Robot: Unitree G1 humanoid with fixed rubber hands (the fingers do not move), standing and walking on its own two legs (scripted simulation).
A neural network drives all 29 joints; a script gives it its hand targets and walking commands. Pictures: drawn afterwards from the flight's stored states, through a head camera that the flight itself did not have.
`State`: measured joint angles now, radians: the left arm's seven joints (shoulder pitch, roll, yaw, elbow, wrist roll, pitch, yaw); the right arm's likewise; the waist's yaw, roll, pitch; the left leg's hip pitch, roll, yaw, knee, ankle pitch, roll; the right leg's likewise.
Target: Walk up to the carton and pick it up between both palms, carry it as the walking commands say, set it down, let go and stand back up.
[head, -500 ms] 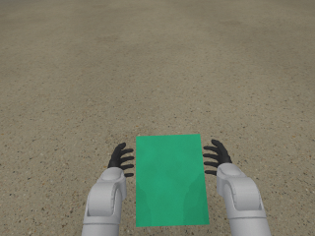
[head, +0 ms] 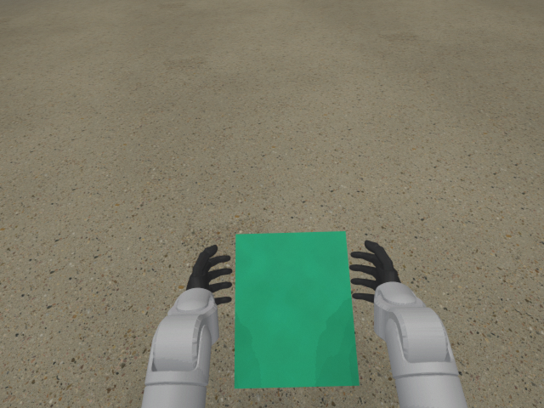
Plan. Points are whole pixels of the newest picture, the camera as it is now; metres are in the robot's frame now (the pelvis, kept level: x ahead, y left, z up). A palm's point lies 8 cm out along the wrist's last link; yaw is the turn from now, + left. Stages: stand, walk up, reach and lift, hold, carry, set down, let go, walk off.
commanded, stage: hold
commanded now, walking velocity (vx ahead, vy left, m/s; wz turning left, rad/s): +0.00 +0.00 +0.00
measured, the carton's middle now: (291, 304) +0.33 +0.00 -0.05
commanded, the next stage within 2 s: set down in 0.38 s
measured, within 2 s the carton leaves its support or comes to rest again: neither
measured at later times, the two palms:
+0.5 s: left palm (197, 303) +0.27 +0.13 +0.07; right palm (390, 294) +0.28 -0.13 +0.06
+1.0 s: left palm (212, 321) +0.28 +0.13 -0.01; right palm (377, 308) +0.30 -0.14 -0.02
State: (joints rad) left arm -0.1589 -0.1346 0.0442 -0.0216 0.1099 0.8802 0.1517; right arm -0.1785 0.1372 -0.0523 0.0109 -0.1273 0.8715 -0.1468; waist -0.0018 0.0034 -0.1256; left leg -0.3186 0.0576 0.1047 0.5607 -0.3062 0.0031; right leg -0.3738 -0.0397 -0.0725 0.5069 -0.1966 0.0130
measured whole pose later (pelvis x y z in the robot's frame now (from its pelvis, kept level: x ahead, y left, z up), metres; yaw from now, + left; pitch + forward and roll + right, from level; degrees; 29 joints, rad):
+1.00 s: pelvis -0.05 -0.03 -0.01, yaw +4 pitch +2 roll +0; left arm -0.51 -0.24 0.48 0.56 0.45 0.42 -0.03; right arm -0.51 0.24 -0.44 0.55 -0.44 0.45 -0.04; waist 0.00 0.02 0.08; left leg -0.41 0.00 -0.05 0.64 -0.27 0.00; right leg -0.45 0.00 -0.01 0.62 -0.20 -0.01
